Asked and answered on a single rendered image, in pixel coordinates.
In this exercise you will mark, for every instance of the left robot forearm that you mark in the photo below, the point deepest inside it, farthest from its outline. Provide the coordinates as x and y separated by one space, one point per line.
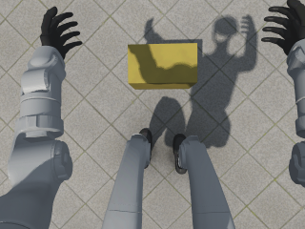
40 99

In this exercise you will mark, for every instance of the right robot foot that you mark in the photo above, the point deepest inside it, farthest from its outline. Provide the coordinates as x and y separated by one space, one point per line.
177 140

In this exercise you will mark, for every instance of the robot right upper arm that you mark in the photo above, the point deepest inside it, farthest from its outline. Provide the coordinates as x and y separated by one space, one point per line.
297 164

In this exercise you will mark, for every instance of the right robot forearm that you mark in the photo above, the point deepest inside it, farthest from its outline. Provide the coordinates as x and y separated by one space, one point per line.
296 70

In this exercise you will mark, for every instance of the robot right thigh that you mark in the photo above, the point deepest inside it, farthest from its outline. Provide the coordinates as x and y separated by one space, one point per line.
210 209

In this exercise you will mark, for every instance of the robot left upper arm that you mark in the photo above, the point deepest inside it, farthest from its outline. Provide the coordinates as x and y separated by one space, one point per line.
36 170

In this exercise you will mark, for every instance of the carton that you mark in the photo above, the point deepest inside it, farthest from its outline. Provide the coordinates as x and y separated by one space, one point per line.
169 66

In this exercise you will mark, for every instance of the robot right hand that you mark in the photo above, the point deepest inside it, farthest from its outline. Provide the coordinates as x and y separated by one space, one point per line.
295 25

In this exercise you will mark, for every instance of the robot left hand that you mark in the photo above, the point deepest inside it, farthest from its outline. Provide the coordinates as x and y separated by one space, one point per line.
51 32

